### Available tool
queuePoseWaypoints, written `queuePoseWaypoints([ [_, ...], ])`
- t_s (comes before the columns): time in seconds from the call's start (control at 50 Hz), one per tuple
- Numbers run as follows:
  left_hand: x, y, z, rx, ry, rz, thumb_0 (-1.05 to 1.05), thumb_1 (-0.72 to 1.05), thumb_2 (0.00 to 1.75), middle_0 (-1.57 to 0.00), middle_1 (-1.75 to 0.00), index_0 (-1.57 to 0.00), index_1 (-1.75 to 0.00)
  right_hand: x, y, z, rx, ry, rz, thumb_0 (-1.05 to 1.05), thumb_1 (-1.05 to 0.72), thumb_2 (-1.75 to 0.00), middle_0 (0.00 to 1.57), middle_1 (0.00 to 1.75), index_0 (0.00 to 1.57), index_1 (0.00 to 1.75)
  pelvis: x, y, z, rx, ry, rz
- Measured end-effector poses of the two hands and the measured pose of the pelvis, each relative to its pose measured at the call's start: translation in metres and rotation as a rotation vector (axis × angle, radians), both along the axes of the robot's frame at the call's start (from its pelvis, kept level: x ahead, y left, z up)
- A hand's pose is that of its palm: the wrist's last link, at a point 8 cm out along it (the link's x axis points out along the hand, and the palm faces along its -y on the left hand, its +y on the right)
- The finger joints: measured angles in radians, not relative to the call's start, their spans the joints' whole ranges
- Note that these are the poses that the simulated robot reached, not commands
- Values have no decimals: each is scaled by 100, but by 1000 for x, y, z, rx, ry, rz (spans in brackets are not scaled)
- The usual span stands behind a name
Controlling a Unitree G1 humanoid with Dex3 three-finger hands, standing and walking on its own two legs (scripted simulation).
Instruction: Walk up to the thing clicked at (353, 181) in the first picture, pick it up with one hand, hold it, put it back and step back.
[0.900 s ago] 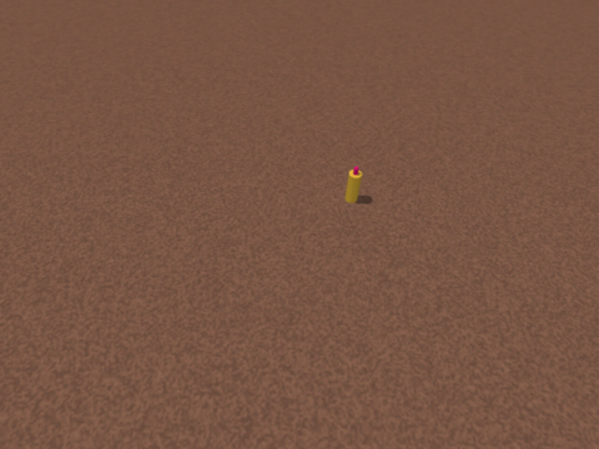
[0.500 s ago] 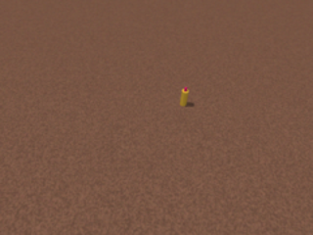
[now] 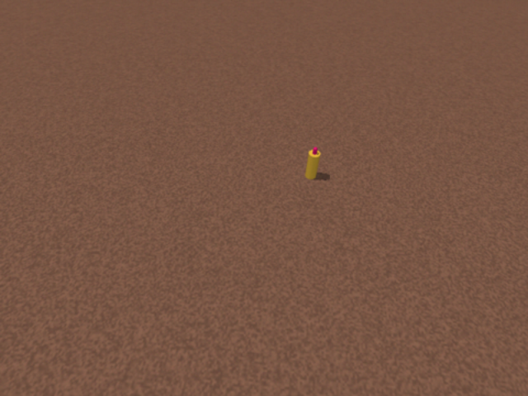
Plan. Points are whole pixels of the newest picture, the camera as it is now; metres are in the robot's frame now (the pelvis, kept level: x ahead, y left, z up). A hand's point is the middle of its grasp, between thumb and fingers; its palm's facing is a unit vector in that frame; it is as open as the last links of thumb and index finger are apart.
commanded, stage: stand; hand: left
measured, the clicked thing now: (313, 162) +1.34 -0.29 -0.68
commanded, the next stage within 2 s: walk up in 0.22 s
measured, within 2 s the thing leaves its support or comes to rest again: neither
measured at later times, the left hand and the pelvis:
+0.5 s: hand out of the picture +0.15 +0.23 -0.14, palm faces -0.16 -0.91 -0.39, open 7.4 cm; pelvis +0.05 -0.05 -0.01, yaw -8 degrees
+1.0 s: hand (200, 302) +0.35 +0.13 -0.18, palm faces -0.27 -0.90 -0.33, open 7.4 cm; pelvis +0.25 -0.13 -0.03, yaw -16 degrees
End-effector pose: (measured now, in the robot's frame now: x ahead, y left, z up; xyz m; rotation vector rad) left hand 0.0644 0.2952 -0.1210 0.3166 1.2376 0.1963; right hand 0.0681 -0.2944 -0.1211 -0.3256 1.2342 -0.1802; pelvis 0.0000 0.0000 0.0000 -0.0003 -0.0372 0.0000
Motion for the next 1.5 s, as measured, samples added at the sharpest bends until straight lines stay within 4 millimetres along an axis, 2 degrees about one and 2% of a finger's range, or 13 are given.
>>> queuePoseWaypoints([
  [0.28,7,0,0,-15,-3,-23,0,91,90,-21,-30,-20,-30,3,-8,3,0,-52,-17,0,-90,-90,21,30,21,30,5,-2,-3,10,9,-36],
  [0.4,43,-1,9,17,6,-100,1,91,90,-21,-30,-20,-30,-17,-50,9,-44,-96,-100,0,-90,-90,21,30,21,30,23,-23,-7,29,6,-90],
  [0.52,99,-30,19,57,-43,-168,1,91,90,-20,-30,-20,-30,-23,-111,-5,-73,-48,-169,0,-90,-90,21,30,21,30,58,-63,-19,40,-18,-154],
  [0.58,124,-51,13,94,-86,-175,0,91,90,-20,-30,-20,-30,-7,-143,-24,-84,-39,-181,0,-90,-90,21,30,21,30,78,-88,-36,8,-30,-166],
  [0.62,131,-65,9,95,-114,-163,0,91,90,-20,-30,-20,-30,11,-154,-29,-77,-32,-175,0,-90,-90,20,30,21,30,89,-100,-39,-3,-33,-168],
  [0.74,141,-105,12,33,-45,-154,0,91,90,-21,-30,-20,-30,78,-158,-7,-23,-122,-148,1,-91,-90,20,30,20,30,127,-118,-19,-5,-34,-214],
  [0.82,163,-116,7,7,0,-174,0,90,90,-21,-30,-20,-30,111,-160,8,-14,-148,-142,0,-91,-90,20,30,21,30,159,-126,-13,-9,-20,-241],
  [0.92,220,-120,-7,-15,-1,-217,1,90,90,-21,-30,-21,-30,145,-166,16,-54,-127,-157,0,-90,-90,21,30,21,30,209,-129,-17,-26,0,-254],
  [1.02,305,-122,-23,-12,-25,-290,1,90,90,-21,-30,-20,-30,176,-167,16,-114,-154,-214,0,-90,-90,21,30,21,30,261,-125,-30,15,2,-286],
  [1.16,435,-160,2,-11,-134,-420,1,91,90,-21,-30,-20,-30,181,-163,25,-89,-103,-323,0,-90,-90,21,30,21,30,320,-144,-14,6,-1,-316],
  [1.3,539,-218,21,7,-215,-514,0,91,90,-20,-30,-20,-30,192,-189,0,-41,2,-383,0,-90,-90,21,30,21,30,375,-179,-21,24,-5,-347],
  [1.4,584,-259,20,33,-271,-510,0,91,90,-20,-30,-20,-30,230,-224,-32,-11,17,-404,0,-90,-90,21,30,21,30,415,-216,-38,-4,-22,-354],
  [1.5,587,-277,32,19,-254,-454,0,91,90,-21,-30,-20,-30,298,-247,-23,17,-45,-362,1,-91,-90,21,30,21,30,449,-235,-21,22,-37,-372],
])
